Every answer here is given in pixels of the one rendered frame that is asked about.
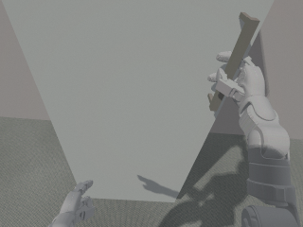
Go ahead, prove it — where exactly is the robot right upper arm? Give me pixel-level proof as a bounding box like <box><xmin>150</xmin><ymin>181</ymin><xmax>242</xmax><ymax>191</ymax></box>
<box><xmin>241</xmin><ymin>204</ymin><xmax>298</xmax><ymax>227</ymax></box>

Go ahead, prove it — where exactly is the handle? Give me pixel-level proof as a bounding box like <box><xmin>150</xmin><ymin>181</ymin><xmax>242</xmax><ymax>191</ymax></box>
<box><xmin>207</xmin><ymin>12</ymin><xmax>260</xmax><ymax>112</ymax></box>

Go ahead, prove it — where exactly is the left robot hand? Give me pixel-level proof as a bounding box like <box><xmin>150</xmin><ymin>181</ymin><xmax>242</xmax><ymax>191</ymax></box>
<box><xmin>59</xmin><ymin>180</ymin><xmax>96</xmax><ymax>223</ymax></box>

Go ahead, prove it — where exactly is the robot left forearm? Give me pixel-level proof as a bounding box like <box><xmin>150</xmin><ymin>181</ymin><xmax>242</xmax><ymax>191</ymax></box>
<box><xmin>47</xmin><ymin>212</ymin><xmax>76</xmax><ymax>227</ymax></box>

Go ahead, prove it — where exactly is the robot right forearm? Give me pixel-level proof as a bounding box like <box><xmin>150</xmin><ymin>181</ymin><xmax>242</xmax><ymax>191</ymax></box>
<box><xmin>238</xmin><ymin>96</ymin><xmax>301</xmax><ymax>227</ymax></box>

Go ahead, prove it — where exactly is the right robot hand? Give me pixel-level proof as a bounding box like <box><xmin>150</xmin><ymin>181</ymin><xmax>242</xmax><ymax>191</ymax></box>
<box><xmin>207</xmin><ymin>51</ymin><xmax>265</xmax><ymax>107</ymax></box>

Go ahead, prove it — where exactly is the fridge door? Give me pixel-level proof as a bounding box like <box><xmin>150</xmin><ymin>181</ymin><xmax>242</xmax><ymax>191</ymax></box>
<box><xmin>2</xmin><ymin>0</ymin><xmax>275</xmax><ymax>202</ymax></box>

